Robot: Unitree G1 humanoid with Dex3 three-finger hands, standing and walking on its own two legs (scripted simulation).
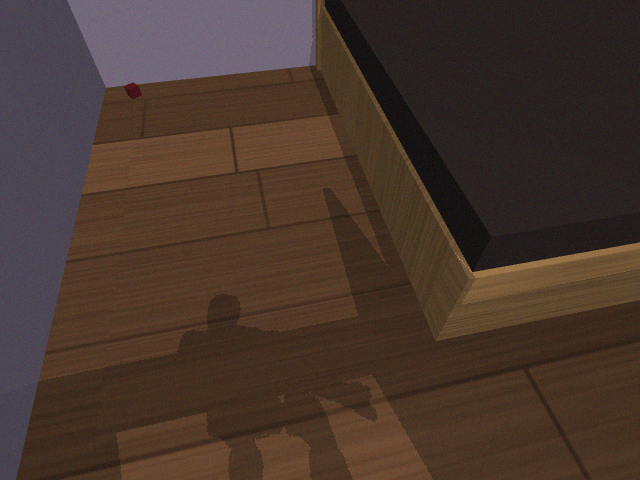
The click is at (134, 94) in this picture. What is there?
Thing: cube
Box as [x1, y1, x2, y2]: [124, 82, 141, 98]
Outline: 133,82 124,86 127,94 132,98 141,95 138,86
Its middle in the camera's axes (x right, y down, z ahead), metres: -1.09 -0.88 +2.31
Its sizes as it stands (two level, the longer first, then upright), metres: 0.060 0.060 0.060
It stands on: the floor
